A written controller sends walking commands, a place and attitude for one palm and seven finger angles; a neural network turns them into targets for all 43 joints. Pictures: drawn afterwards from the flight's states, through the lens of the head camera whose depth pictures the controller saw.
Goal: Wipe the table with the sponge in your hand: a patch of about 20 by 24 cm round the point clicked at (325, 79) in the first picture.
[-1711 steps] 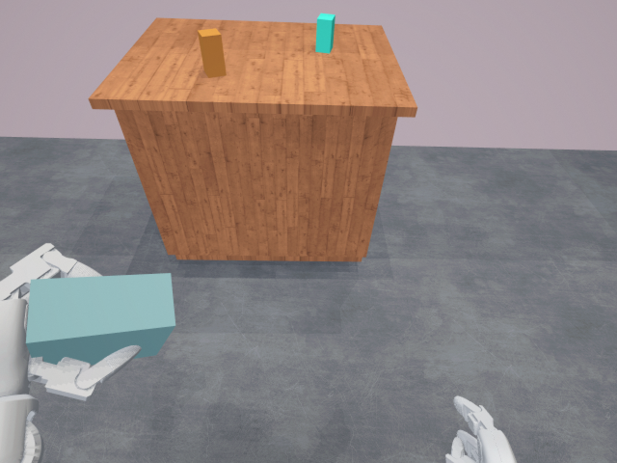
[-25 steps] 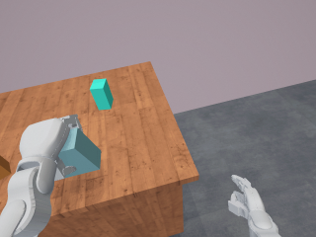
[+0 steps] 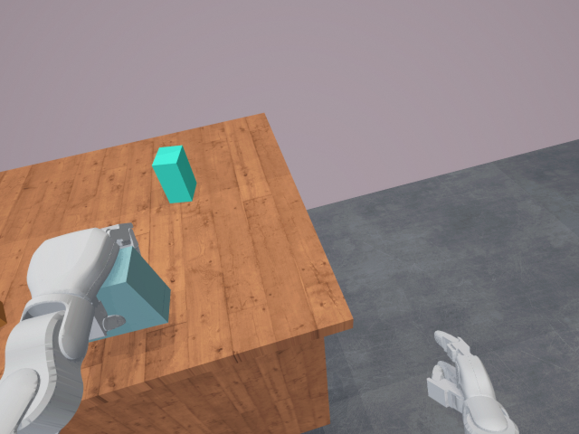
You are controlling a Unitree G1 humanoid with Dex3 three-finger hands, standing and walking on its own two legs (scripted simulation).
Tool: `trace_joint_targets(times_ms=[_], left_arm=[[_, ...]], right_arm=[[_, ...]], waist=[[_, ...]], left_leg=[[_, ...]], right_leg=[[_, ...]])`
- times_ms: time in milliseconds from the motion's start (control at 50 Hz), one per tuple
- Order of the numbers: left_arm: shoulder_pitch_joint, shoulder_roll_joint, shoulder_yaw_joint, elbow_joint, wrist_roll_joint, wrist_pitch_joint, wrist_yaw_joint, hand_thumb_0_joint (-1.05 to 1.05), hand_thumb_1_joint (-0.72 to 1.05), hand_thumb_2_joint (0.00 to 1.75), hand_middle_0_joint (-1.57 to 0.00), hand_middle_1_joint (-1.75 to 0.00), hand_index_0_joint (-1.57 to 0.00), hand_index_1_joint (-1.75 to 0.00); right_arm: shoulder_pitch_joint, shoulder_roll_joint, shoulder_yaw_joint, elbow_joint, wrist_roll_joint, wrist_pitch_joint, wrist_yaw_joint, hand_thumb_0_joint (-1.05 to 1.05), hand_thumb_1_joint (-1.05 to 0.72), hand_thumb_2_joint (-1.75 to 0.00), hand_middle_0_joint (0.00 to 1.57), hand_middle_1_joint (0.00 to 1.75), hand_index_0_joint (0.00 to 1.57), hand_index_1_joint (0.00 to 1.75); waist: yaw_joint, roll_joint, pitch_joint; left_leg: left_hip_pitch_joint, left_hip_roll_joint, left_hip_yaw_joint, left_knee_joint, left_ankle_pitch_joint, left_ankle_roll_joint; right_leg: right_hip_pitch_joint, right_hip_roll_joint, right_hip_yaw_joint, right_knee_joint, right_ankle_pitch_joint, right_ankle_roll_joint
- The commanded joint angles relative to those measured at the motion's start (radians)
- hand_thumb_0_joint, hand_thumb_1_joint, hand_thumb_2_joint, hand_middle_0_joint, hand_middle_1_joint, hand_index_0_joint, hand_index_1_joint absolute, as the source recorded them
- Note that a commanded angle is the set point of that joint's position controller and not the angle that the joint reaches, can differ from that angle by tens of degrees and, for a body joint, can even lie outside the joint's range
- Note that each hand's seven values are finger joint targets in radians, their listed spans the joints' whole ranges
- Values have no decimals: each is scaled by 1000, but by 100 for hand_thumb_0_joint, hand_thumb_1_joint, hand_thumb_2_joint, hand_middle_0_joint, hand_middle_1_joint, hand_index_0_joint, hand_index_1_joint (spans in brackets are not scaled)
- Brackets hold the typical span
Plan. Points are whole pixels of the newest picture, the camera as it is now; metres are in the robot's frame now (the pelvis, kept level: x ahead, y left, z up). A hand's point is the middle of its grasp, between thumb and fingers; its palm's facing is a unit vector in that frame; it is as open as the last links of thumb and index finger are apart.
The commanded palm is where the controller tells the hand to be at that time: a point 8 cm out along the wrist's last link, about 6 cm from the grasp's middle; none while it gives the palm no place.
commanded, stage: move the sponge above the wiping area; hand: left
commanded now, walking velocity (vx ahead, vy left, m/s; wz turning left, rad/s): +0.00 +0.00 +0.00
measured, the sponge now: (116, 302) +0.23 +0.28 +0.09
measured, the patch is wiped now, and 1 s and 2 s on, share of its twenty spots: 0.00 0.00 0.00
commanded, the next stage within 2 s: lower the sponge onto the table in 1.42 s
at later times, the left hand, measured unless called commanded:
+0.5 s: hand (107, 287) +0.23 +0.28 +0.12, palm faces +0.08 -0.09 -0.99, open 9.5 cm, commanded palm +0.20 +0.27 +0.19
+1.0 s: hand (106, 282) +0.24 +0.28 +0.13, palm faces +0.08 -0.08 -0.99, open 9.5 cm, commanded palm +0.20 +0.28 +0.19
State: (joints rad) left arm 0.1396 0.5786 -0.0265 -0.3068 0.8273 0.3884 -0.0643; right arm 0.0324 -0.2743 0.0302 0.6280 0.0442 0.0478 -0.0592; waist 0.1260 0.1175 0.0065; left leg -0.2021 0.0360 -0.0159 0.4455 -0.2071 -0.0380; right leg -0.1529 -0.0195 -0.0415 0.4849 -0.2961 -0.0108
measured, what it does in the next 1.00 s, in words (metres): stands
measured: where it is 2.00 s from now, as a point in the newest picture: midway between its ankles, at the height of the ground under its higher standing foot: outside the picture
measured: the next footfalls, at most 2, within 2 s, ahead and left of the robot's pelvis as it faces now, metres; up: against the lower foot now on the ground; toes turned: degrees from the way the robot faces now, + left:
none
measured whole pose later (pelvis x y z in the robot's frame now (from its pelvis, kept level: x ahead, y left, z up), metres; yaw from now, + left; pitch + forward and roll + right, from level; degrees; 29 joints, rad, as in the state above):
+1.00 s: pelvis +0.01 +0.00 +0.00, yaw +0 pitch -2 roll +0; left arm 0.16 0.54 -0.03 -0.32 0.85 0.43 -0.04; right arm 0.03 -0.26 0.04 0.62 0.04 0.06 -0.04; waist 0.12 0.12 -0.01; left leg -0.20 0.03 -0.01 0.44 -0.21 -0.03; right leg -0.15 -0.02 -0.04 0.47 -0.29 0.00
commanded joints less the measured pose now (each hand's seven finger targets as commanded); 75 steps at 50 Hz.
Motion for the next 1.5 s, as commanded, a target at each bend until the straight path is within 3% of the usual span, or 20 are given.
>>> trace_joint_targets(times_ms=[0,80,160,180,260,280,380,520,700,860,880,900,960,980,1060,1180,1360,1380,1460,1480], left_arm=[[-215,234,198,-183,29,-17,69,0,10,130,-120,-160,-120,-160],[-146,187,161,-182,19,1,66,0,10,130,-120,-160,-120,-160],[-174,233,187,-220,41,3,66,0,10,130,-120,-160,-120,-160],[-197,185,136,-219,42,-3,68,0,10,130,-120,-160,-120,-160],[-186,251,208,-214,56,-8,83,0,10,130,-120,-160,-120,-160],[-209,196,157,-202,56,-11,86,0,10,130,-120,-160,-120,-160],[-158,144,123,-231,50,-5,98,0,10,130,-120,-160,-120,-160],[-102,167,134,-207,59,31,86,0,10,130,-120,-160,-120,-160],[-224,160,104,-212,76,-7,93,0,10,130,-120,-160,-120,-160],[-198,213,170,-174,66,30,85,0,10,130,-120,-160,-120,-160],[-182,148,114,-207,50,27,78,0,10,130,-120,-160,-120,-160],[-145,194,157,-207,48,25,77,0,10,130,-120,-160,-120,-160],[-108,211,182,-196,48,43,64,0,10,130,-120,-160,-120,-160],[-129,171,139,-209,41,40,61,0,10,130,-120,-160,-120,-160],[-159,218,175,-255,51,17,67,0,10,130,-120,-160,-120,-160],[-198,184,140,-224,58,-8,88,0,10,130,-120,-160,-120,-160],[-173,180,139,-249,61,28,82,0,10,130,-120,-160,-120,-160],[-155,142,107,-240,50,32,80,0,10,130,-120,-160,-120,-160],[-163,212,173,-208,52,55,76,0,10,130,-120,-160,-120,-160],[-183,176,137,-210,52,54,74,0,10,130,-120,-160,-120,-160]], right_arm=[[-207,-76,-34,-175,3,-66,0,0,-90,-90,20,30,20,30],[-207,-79,-34,-183,2,-68,4,0,-90,-90,20,30,20,30],[-231,-82,-32,-188,1,-69,1,0,-90,-90,20,30,20,30],[-209,-75,-31,-192,0,-71,1,0,-90,-90,20,30,20,30],[-223,-81,-34,-181,-4,-68,0,0,-90,-90,20,30,20,30],[-199,-74,-32,-182,-4,-67,0,0,-90,-90,20,30,20,30],[-203,-69,-35,-186,-3,-65,14,0,-90,-90,20,30,20,30],[-206,-81,-38,-184,-2,-43,16,0,-90,-90,20,30,20,30],[-208,-68,-28,-176,-3,-55,5,0,-90,-90,20,30,20,30],[-254,-78,-26,-172,-2,-47,10,0,-90,-90,20,30,20,30],[-232,-71,-28,-187,0,-50,13,0,-90,-90,20,30,20,30],[-220,-76,-32,-180,1,-49,17,0,-90,-90,20,30,20,30],[-242,-82,-29,-185,0,-42,15,0,-90,-90,20,30,20,30],[-218,-79,-29,-192,2,-42,13,0,-90,-90,20,30,20,30],[-234,-78,-28,-196,0,-50,6,0,-90,-90,20,30,20,30],[-193,-76,-35,-179,-2,-62,1,0,-90,-90,20,30,20,30],[-254,-71,-28,-187,-1,-56,15,0,-90,-90,20,30,20,30],[-226,-69,-30,-187,0,-54,17,0,-90,-90,20,30,20,30],[-245,-81,-24,-184,0,-41,13,0,-90,-90,20,30,20,30],[-223,-78,-26,-189,1,-39,12,0,-90,-90,20,30,20,30]], waist=[[4,-60,-203],[3,-64,-185],[11,-52,-194],[-2,-52,-199],[15,-57,-204],[0,-66,-219],[4,-38,-219],[4,-73,-185],[-6,-43,-187],[21,-39,-209],[8,-45,-227],[16,-51,-229],[20,-65,-177],[2,-83,-189],[12,-48,-205],[-4,-60,-189],[23,-25,-212],[12,-51,-207],[18,-70,-169],[5,-86,-189]], left_leg=[[96,-62,25,-21,221,69],[76,-60,30,-21,214,71],[87,-66,13,-24,212,72],[84,-61,26,-24,212,73],[101,-66,12,-21,226,72],[96,-60,26,-20,233,73],[102,-57,24,-19,267,71],[85,-59,19,-23,242,74],[106,-61,10,-34,214,70],[103,-69,8,-34,238,67],[102,-64,24,-27,250,73],[97,-64,15,-27,256,70],[79,-66,12,-25,223,71],[75,-63,26,-23,218,74],[101,-68,14,-17,222,74],[105,-61,19,-19,219,74],[110,-67,6,-32,250,68],[97,-62,20,-28,247,70],[81,-62,9,-37,207,67],[78,-59,24,-30,215,69]], right_leg=[[19,21,34,-95,241,-30],[14,19,18,-88,246,-26],[14,31,48,-88,230,-38],[13,21,14,-82,231,-29],[18,35,54,-91,241,-42],[23,25,15,-82,247,-34],[29,26,6,-73,281,-37],[18,28,17,-80,265,-34],[5,32,14,-98,205,-39],[38,39,52,-95,246,-49],[48,27,16,-82,273,-37],[52,28,20,-82,277,-36],[21,37,56,-93,253,-41],[26,27,23,-86,253,-30],[15,36,54,-89,242,-40],[4,32,24,-95,231,-36],[36,39,47,-88,257,-49],[34,31,16,-83,260,-39],[15,41,59,-100,224,-45],[26,31,28,-88,237,-35]])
